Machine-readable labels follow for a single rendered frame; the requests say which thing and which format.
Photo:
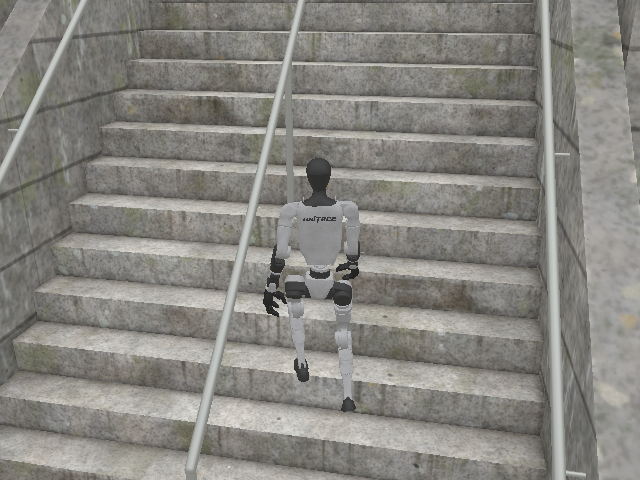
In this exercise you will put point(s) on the right robot hand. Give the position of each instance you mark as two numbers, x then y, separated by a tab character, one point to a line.
352	275

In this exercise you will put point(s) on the right robot forearm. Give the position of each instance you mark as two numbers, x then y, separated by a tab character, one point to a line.
352	260

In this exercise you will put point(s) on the robot left upper arm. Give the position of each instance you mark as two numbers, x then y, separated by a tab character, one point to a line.
288	212

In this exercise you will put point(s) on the right robot thigh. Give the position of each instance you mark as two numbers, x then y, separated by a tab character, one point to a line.
342	300

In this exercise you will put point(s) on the right robot shin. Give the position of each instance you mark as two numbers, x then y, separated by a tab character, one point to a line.
346	366

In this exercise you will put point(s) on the left robot forearm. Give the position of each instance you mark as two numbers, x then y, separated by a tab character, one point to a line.
275	272

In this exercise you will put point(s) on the robot right upper arm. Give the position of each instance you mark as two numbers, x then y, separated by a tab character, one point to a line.
352	226

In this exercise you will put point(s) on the left robot hand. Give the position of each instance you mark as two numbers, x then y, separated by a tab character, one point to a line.
268	301

